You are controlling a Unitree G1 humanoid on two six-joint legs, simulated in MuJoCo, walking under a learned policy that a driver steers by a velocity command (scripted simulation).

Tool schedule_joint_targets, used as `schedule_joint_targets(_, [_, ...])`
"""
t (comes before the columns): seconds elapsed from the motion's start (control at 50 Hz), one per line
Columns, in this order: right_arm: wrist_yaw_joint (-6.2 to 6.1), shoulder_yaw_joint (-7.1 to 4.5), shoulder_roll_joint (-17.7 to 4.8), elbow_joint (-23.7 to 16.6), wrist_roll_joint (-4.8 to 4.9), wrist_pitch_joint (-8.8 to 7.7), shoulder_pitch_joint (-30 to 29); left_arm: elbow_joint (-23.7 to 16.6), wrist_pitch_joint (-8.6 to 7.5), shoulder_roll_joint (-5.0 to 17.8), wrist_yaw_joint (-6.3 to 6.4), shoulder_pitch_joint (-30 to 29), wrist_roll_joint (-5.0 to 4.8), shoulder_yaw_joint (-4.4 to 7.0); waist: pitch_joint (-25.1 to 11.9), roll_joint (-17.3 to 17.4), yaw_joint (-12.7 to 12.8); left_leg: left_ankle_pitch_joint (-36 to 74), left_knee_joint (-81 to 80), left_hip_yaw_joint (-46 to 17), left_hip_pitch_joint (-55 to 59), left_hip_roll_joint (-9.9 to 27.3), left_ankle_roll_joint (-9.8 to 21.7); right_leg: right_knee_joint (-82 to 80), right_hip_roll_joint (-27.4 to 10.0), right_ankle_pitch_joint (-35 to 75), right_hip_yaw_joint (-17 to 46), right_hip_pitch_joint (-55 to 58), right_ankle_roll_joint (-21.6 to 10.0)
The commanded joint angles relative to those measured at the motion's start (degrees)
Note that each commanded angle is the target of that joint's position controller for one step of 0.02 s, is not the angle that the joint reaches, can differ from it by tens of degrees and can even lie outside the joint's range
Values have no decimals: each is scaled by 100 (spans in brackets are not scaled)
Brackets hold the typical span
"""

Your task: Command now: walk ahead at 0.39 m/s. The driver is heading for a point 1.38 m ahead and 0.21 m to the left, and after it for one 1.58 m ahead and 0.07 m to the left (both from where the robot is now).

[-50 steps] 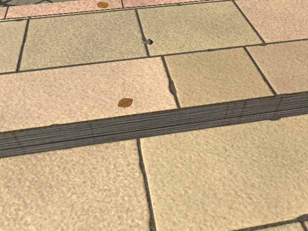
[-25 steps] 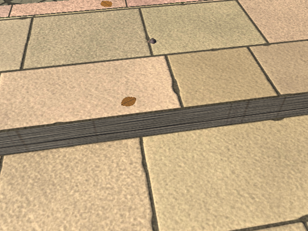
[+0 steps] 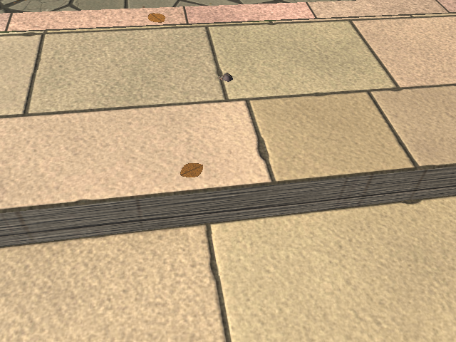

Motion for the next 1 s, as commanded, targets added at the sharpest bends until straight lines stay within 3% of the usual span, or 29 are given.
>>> schedule_joint_targets(0.02, [49,-8,-531,-186,-28,-44,317,-515,-244,525,-73,-679,87,144,819,671,-66,557,-1978,-2076,1297,1572,649,262,-619,924,171,-2514,-117])
schedule_joint_targets(0.04, [32,22,-447,-160,-52,-1,481,-506,-230,454,-117,-701,106,150,713,774,-85,1245,-1959,-1679,1305,1401,581,66,-626,1098,38,-2328,-61])
schedule_joint_targets(0.08, [-41,26,-527,-132,-70,64,753,-578,-172,232,-169,-928,125,114,632,743,-129,2233,-1941,-1241,1342,1282,633,-294,-585,1352,-180,-2299,103])
schedule_joint_targets(0.14, [-147,8,-726,-243,-90,131,728,-931,-145,16,-188,-1790,118,12,819,621,-244,2424,-2141,-879,901,1166,657,-1562,-444,1900,-366,-2031,278])
schedule_joint_targets(0.2, [-188,-34,-852,-237,-51,134,931,-1137,-148,39,-244,-2356,78,-34,957,741,-355,2265,-2331,-705,707,1193,684,-2442,-250,2353,-541,-1529,274])
schedule_joint_targets(0.26, [-203,-87,-874,-193,25,149,998,-1333,-182,141,-326,-2681,52,-38,1063,728,-270,2598,-2208,-645,1175,1447,655,-2932,-228,2371,-428,-1488,80])
schedule_joint_targets(0.32, [-208,-184,-1065,-278,-7,214,775,-1297,-229,489,-356,-2200,63,110,485,937,194,4903,-1305,-490,1708,1579,487,-3051,72,1982,-548,-565,-212])
schedule_joint_targets(0.34, [-204,-207,-1105,-320,-45,274,669,-1099,-226,697,-324,-1461,48,231,-4,1031,597,5832,-427,-368,1674,1484,397,-3020,258,1896,-652,349,-355])
schedule_joint_targets(0.36, [-191,-181,-1057,-399,-78,310,565,-788,-192,929,-267,-450,32,364,-610,1017,1068,5851,773,-253,1089,1266,231,-3029,194,1984,-545,1774,-541])
schedule_joint_targets(0.38, [-175,-82,-805,-566,-177,292,616,-567,-142,1362,-191,591,124,471,-1442,210,1270,3639,2654,-115,-390,851,98,-2890,-1039,1571,982,3604,-906])
schedule_joint_targets(0.4, [-75,154,151,-542,-63,163,1412,-437,-148,1454,-263,805,217,454,-2329,-1408,700,-1170,4548,-633,-2293,-284,-173,-3944,-2310,28,4004,5023,-1853])
schedule_joint_targets(0.42, [-53,11,-503,-599,117,-8,766,-450,-179,900,-277,441,173,314,-1618,-840,882,-1218,5181,-1215,-2895,-21,-3,-4523,-2017,-332,4108,4432,-1521])
schedule_joint_targets(0.44, [-54,-85,-812,-829,263,-100,143,-543,-219,678,-267,-151,159,241,-686,-582,709,-667,5171,-1011,-3176,262,99,-4643,-1863,212,3104,3491,-1267])
schedule_joint_targets(0.46, [-108,-96,-845,-882,227,-132,-155,-633,-267,571,-286,-636,185,192,-313,64,486,-120,4907,-892,-2856,567,92,-4797,-1691,1166,2390,2544,-1157])
schedule_joint_targets(0.48, [-154,-162,-833,-876,139,-100,-230,-650,-304,435,-311,-865,241,154,-102,219,285,153,4604,-823,-2560,753,65,-4913,-1482,1759,1803,1874,-1074])
schedule_joint_targets(0.5, [-157,-166,-706,-875,105,-22,-60,-589,-328,340,-324,-914,295,119,-119,77,73,290,4416,-868,-2191,909,62,-5071,-1326,1879,1452,1499,-1034])
schedule_joint_targets(0.52, [-163,-164,-573,-874,94,47,26,-529,-333,307,-332,-883,278,105,-73,-31,-10,297,4210,-838,-2052,959,36,-5212,-1240,1914,1259,1283,-1055])
schedule_joint_targets(0.6, [-178,-192,-594,-1212,2,162,-678,-312,-342,645,-188,-523,232,153,370,-37,0,852,3197,-661,-2609,1123,-235,-5613,-1167,2006,762,904,-1153])
schedule_joint_targets(0.64, [-160,-192,-628,-1386,-40,142,-1192,-278,-287,729,-105,-339,222,163,434,14,141,1562,2380,-597,-2861,1092,-313,-5646,-1081,2096,582,1068,-1062])
schedule_joint_targets(0.7, [-106,-127,-527,-1558,-12,78,-1879,-240,-247,863,-58,-46,179,179,467,16,377,2370,1114,-327,-2512,806,-327,-5628,-877,2242,195,1169,-853])
schedule_joint_targets(0.78, [-8,-80,-578,-1791,62,39,-2543,-41,-180,906,-51,432,120,195,526,-61,590,2295,399,-300,-2567,634,-262,-5325,-1139,2382,201,1990,-787])
schedule_joint_targets(0.84, [86,-132,-811,-1879,64,-22,-2491,-34,-79,1010,-3,373,134,250,351,-156,374,1695,92,-324,-2315,497,-15,-4789,-1419,3117,295,2570,-612])
schedule_joint_targets(0.88, [63,-304,-1134,-1571,37,-52,-1388,-144,-14,998,10,115,166,233,-357,-211,-255,1630,-156,-48,-792,154,247,-3466,-1113,4701,35,2510,-411])
schedule_joint_targets(0.9, [36,-185,-917,-1175,-609,-24,-249,-87,-90,663,-15,440,574,97,-776,-117,-451,1647,-259,-133,511,358,315,-2113,-626,4047,-377,1908,-184])
schedule_joint_targets(0.92, [-9,-415,-1754,-1037,-728,1,570,-192,-141,-58,-73,1360,275,-86,-1799,1588,-279,2397,-115,-2625,2839,2225,1132,170,95,1539,-726,-265,142])
schedule_joint_targets(0.94, [18,-459,-1729,-983,-458,118,621,-38,-159,464,-56,1198,356,41,-2105,1458,-399,2672,-736,-3808,2781,2432,1310,1019,486,-958,-57,-928,67])
schedule_joint_targets(0.96, [36,-381,-1507,-1103,-301,140,-58,-137,-145,621,-76,667,401,102,-1264,902,-162,2042,-812,-2877,1952,2113,1126,1250,75,-512,312,-1172,-69])
schedule_joint_targets(0.98, [49,-265,-1080,-1210,-261,134,-612,-209,-164,519,-113,351,391,62,-635,588,-25,1846,-1059,-2325,1139,1891,1001,974,-181,-19,226,-1172,-96])
schedule_joint_targets(1.0, [35,-177,-817,-1222,-220,125,-818,-224,-125,457,-129,177,411,49,-287,586,83,2117,-1308,-1871,603,1669,831,615,-361,258,174,-989,-79])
